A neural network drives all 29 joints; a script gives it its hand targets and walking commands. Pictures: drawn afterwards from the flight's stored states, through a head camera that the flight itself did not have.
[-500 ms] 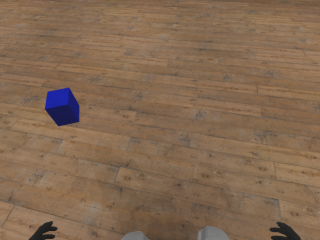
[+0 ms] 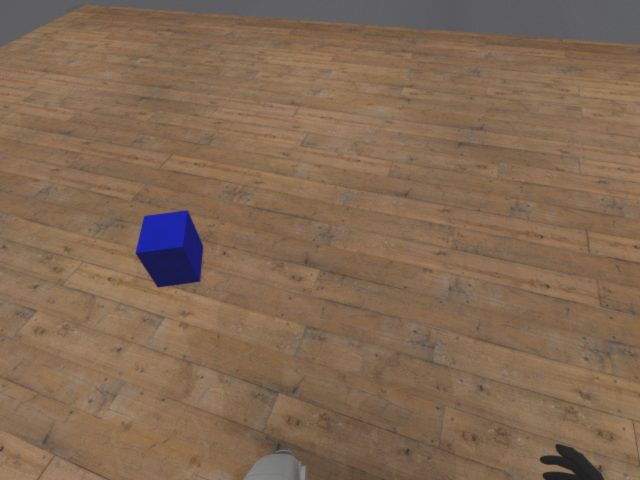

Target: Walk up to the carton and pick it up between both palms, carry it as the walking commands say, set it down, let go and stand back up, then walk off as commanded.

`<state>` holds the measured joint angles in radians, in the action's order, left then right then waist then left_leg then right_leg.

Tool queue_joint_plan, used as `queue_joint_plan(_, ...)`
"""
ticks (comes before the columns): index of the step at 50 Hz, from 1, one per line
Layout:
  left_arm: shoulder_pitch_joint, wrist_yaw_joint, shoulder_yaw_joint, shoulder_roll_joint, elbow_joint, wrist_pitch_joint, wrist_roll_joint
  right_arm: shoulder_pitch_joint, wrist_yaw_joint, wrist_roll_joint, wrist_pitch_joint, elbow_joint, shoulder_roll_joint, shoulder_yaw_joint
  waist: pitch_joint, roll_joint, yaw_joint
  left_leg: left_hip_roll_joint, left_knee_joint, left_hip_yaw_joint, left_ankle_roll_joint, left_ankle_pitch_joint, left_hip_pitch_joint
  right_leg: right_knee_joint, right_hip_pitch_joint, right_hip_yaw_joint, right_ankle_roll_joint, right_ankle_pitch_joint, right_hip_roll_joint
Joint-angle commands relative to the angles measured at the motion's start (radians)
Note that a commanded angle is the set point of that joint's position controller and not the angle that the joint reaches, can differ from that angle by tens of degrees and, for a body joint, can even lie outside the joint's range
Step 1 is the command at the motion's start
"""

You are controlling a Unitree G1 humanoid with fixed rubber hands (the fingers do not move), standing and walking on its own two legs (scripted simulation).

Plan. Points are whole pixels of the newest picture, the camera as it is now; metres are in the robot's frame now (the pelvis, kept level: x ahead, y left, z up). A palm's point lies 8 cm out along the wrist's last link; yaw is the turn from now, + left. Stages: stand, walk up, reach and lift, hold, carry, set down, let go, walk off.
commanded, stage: walk up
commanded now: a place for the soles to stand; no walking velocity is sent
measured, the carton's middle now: (172, 249) +1.00 +0.64 -0.63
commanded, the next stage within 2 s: none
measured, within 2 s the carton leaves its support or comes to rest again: neither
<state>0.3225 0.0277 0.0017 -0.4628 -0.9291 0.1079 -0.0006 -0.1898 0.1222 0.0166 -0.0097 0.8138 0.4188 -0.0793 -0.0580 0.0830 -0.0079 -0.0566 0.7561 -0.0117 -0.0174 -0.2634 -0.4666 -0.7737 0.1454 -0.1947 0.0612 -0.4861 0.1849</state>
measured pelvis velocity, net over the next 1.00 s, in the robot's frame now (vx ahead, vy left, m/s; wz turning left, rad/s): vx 0.24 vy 0.15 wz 0.17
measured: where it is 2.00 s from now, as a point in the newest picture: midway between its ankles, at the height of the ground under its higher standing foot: (259, 388)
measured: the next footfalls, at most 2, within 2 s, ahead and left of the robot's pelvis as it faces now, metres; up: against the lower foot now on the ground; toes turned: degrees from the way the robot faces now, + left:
right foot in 0.36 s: +0.18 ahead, -0.09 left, +0.00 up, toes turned -5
left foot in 0.76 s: +0.35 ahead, +0.23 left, +0.00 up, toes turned +8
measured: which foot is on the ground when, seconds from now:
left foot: down 0.00-0.36, up 0.38-0.74, down 0.76-1.00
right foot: up 0.00-0.34, down 0.36-0.76, up 0.78-1.00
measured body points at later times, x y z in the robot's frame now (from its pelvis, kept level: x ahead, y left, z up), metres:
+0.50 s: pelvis +0.13 +0.03 +0.02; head +0.15 -0.01 +0.46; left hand +0.12 +0.38 -0.06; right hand +0.26 -0.27 -0.11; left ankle +0.14 +0.15 -0.66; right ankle +0.14 -0.09 -0.70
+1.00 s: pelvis +0.24 +0.15 +0.02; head +0.27 +0.15 +0.47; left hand +0.28 +0.50 -0.08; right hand +0.40 -0.15 -0.09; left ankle +0.31 +0.22 -0.70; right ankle +0.32 +0.01 -0.64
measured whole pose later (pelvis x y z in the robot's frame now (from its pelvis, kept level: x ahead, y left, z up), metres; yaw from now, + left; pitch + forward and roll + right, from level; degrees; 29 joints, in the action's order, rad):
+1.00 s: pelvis +0.24 +0.15 +0.02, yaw +10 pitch -1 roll -2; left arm 0.18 0.03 0.00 -0.44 -0.94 0.06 0.00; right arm -0.20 0.09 0.02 -0.01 0.82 0.42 -0.08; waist -0.08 0.05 -0.01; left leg 0.07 0.64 0.00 -0.09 -0.21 -0.41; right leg -1.10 0.58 -0.10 -0.02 -0.40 0.13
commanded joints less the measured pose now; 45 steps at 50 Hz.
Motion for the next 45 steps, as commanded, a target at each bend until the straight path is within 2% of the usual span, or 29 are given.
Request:
queue_joint_plan(1,-0.129,0.004,-0.085,-0.237,0.119,0.003,0.011,-0.078,-0.056,0.001,0.030,-0.039,0.374,-0.119,-0.048,0.116,-0.067,-0.186,-0.513,-0.630,-0.185,-0.201,0.248,-0.507,0.611,0.225,-0.128,-0.013,-0.047)
queue_joint_plan(2,-0.093,-0.003,-0.082,-0.239,0.088,-0.006,0.013,-0.001,-0.061,-0.001,0.027,-0.063,0.334,-0.111,-0.044,0.057,-0.030,-0.141,-0.505,-0.545,-0.148,-0.229,0.181,-0.440,0.533,0.198,-0.123,0.020,-0.030)
queue_joint_plan(3,-0.048,-0.004,-0.089,-0.248,0.071,-0.006,0.014,0.025,-0.058,-0.002,0.027,-0.085,0.303,-0.101,0.022,0.078,-0.013,-0.118,-0.463,-0.468,-0.153,-0.143,0.210,-0.356,0.472,0.165,-0.114,0.019,-0.041)
queue_joint_plan(5,-0.021,-0.003,-0.101,-0.230,0.028,-0.014,0.014,-0.029,-0.052,0.012,0.027,-0.088,0.269,-0.096,0.127,0.118,-0.029,-0.073,-0.416,-0.357,-0.169,-0.078,0.238,-0.240,0.401,0.120,-0.088,-0.009,-0.045)
queue_joint_plan(8,-0.043,0.002,-0.104,-0.217,0.012,-0.012,0.005,-0.007,-0.042,0.020,0.018,-0.092,0.267,-0.094,0.135,0.126,-0.033,-0.081,-0.458,-0.364,-0.215,-0.329,0.168,-0.173,0.399,0.101,-0.069,0.064,-0.065)
queue_joint_plan(9,-0.061,0.000,-0.110,-0.221,0.007,-0.011,-0.001,0.000,-0.040,0.023,0.015,-0.093,0.272,-0.094,0.124,0.087,-0.028,-0.104,-0.474,-0.385,-0.225,-0.381,0.110,-0.170,0.372,0.106,-0.066,0.094,-0.068)
queue_joint_plan(13,-0.040,0.004,-0.120,-0.236,-0.008,0.003,-0.008,0.015,-0.031,0.025,0.004,-0.106,0.280,-0.100,0.112,0.060,-0.022,-0.103,-0.433,-0.390,-0.234,-0.434,0.039,-0.068,0.261,0.109,-0.078,0.116,-0.088)
queue_joint_plan(15,0.041,0.010,-0.127,-0.234,-0.052,0.018,-0.010,0.088,-0.027,0.020,-0.007,-0.134,0.252,-0.090,0.141,-0.012,0.047,-0.065,-0.279,-0.310,-0.205,-0.404,-0.098,0.131,0.018,0.099,-0.101,0.161,-0.117)
queue_joint_plan(16,0.141,0.021,-0.139,-0.279,-0.064,0.037,-0.020,0.104,-0.028,0.014,-0.005,-0.148,0.176,-0.060,0.156,-0.190,0.114,0.038,-0.028,-0.175,-0.120,-0.319,-0.242,0.352,-0.167,0.259,-0.123,0.075,-0.030)
queue_joint_plan(17,0.183,0.029,-0.174,-0.399,-0.051,0.042,-0.038,0.086,-0.030,0.015,0.010,-0.160,0.093,-0.034,0.179,-0.430,0.156,0.192,0.289,-0.102,-0.038,-0.301,-0.449,0.532,-0.306,0.714,-0.208,-0.239,0.282)
queue_joint_plan(18,0.097,0.042,-0.172,-0.419,-0.006,0.037,-0.026,0.108,-0.043,0.024,0.008,-0.148,0.190,-0.055,0.094,-0.214,0.118,0.118,0.381,-0.194,-0.009,-0.237,-0.503,0.547,-0.232,0.820,-0.262,-0.264,0.378)
queue_joint_plan(19,0.026,0.047,-0.160,-0.383,0.009,0.038,-0.020,0.107,-0.046,0.022,0.008,-0.116,0.226,-0.062,0.036,-0.069,0.075,0.063,0.397,-0.214,0.004,-0.141,-0.459,0.518,-0.157,0.691,-0.271,-0.153,0.338)
queue_joint_plan(20,-0.009,0.042,-0.150,-0.338,0.018,0.046,-0.014,0.055,-0.033,0.013,0.010,-0.078,0.220,-0.062,0.070,-0.040,0.037,0.059,0.372,-0.194,0.004,-0.105,-0.393,0.497,-0.164,0.564,-0.226,-0.025,0.270)
queue_joint_plan(22,-0.021,0.037,-0.143,-0.293,0.026,0.050,-0.016,0.022,-0.021,0.018,0.007,-0.064,0.198,-0.062,0.053,-0.143,0.022,0.025,0.350,-0.133,0.020,-0.077,-0.369,0.464,-0.165,0.394,-0.225,0.274,0.223)
queue_joint_plan(24,0.042,0.037,-0.133,-0.304,0.024,0.048,-0.007,0.045,-0.020,0.011,-0.002,-0.079,0.182,-0.062,0.041,-0.158,0.035,0.049,0.374,-0.131,0.030,-0.048,-0.332,0.415,-0.132,0.291,-0.206,0.512,0.201)
queue_joint_plan(26,0.029,0.034,-0.134,-0.311,0.032,0.044,-0.009,0.064,-0.017,0.008,-0.009,-0.091,0.173,-0.062,0.022,-0.166,0.032,0.018,0.333,-0.115,0.048,-0.024,-0.283,0.433,-0.084,0.241,-0.248,0.497,0.219)
queue_joint_plan(29,0.033,0.031,-0.135,-0.308,0.034,0.034,-0.007,0.122,-0.002,0.008,-0.008,-0.095,0.151,-0.052,-0.052,-0.238,0.051,0.004,0.181,-0.056,0.044,0.001,-0.272,0.434,-0.091,0.165,-0.256,0.564,0.202)
queue_joint_plan(30,0.032,0.026,-0.133,-0.306,0.041,0.033,-0.006,0.149,0.004,0.002,-0.005,-0.092,0.153,-0.046,-0.047,-0.219,0.055,-0.007,0.116,-0.031,0.043,0.031,-0.213,0.442,-0.062,0.120,-0.251,0.541,0.187)
queue_joint_plan(32,0.002,0.021,-0.130,-0.319,0.034,0.030,-0.008,0.154,0.008,0.000,0.003,-0.091,0.156,-0.050,-0.046,-0.267,0.041,-0.038,0.015,-0.004,0.029,0.007,-0.136,0.422,-0.059,0.091,-0.245,0.501,0.193)
queue_joint_plan(34,-0.070,0.021,-0.136,-0.344,0.056,0.023,-0.009,0.074,0.003,0.004,0.014,-0.069,0.164,-0.059,-0.012,-0.293,-0.018,-0.024,-0.046,0.070,0.000,0.007,0.004,0.336,-0.019,0.082,-0.229,0.581,0.206)
queue_joint_plan(35,-0.120,0.017,-0.133,-0.343,0.076,0.017,-0.001,-0.022,-0.006,0.003,0.024,-0.037,0.183,-0.070,0.054,-0.238,-0.073,0.001,-0.151,0.107,-0.015,0.045,0.188,0.194,0.050,0.026,-0.206,0.607,0.181)
queue_joint_plan(36,-0.118,0.020,-0.114,-0.279,0.082,0.018,-0.005,-0.202,-0.022,0.013,0.028,0.028,0.234,-0.096,0.173,-0.016,-0.173,0.080,-0.153,0.100,-0.064,0.002,0.442,-0.130,0.164,0.009,-0.171,0.591,0.101)
queue_joint_plan(37,-0.111,0.017,-0.081,-0.173,0.103,0.012,-0.004,-0.301,-0.047,0.025,0.024,0.033,0.341,-0.129,0.102,0.287,-0.225,-0.078,-0.312,-0.274,-0.162,-0.034,0.480,-0.538,0.433,0.016,-0.114,0.231,-0.064)
queue_joint_plan(38,-0.098,0.027,-0.066,-0.163,0.139,0.009,0.006,-0.222,-0.059,0.015,0.029,-0.007,0.373,-0.111,0.023,0.387,-0.143,-0.173,-0.529,-0.661,-0.186,-0.102,0.431,-0.574,0.650,0.144,-0.117,-0.145,-0.167)
queue_joint_plan(39,-0.090,0.028,-0.081,-0.231,0.105,-0.007,0.006,-0.122,-0.057,0.001,0.024,-0.036,0.375,-0.118,-0.007,0.220,-0.092,-0.184,-0.569,-0.675,-0.156,-0.281,0.309,-0.565,0.596,0.231,-0.129,-0.091,-0.106)
queue_joint_plan(40,-0.069,0.015,-0.085,-0.256,0.072,-0.018,0.009,-0.025,-0.064,-0.005,0.023,-0.057,0.342,-0.115,-0.072,0.113,-0.044,-0.140,-0.553,-0.581,-0.098,-0.337,0.165,-0.508,0.542,0.227,-0.134,0.025,-0.045)
queue_joint_plan(41,-0.039,0.004,-0.080,-0.246,0.053,-0.028,0.013,0.018,-0.068,0.002,0.024,-0.069,0.307,-0.110,-0.061,0.054,-0.021,-0.117,-0.548,-0.516,-0.077,-0.312,0.154,-0.469,0.506,0.188,-0.130,0.071,-0.042)
queue_joint_plan(43,0.028,-0.003,-0.100,-0.238,0.014,-0.040,0.014,-0.036,-0.066,0.004,0.030,-0.080,0.255,-0.098,0.047,0.073,-0.021,-0.065,-0.519,-0.419,-0.025,-0.189,0.223,-0.372,0.445,0.143,-0.112,0.096,-0.042)
queue_joint_plan(45,0.025,-0.002,-0.098,-0.210,-0.007,-0.046,0.002,-0.071,-0.061,0.011,0.034,-0.082,0.227,-0.096,0.124,0.077,-0.039,-0.052,-0.508,-0.363,-0.031,-0.170,0.278,-0.301,0.446,0.130,-0.089,0.138,-0.046)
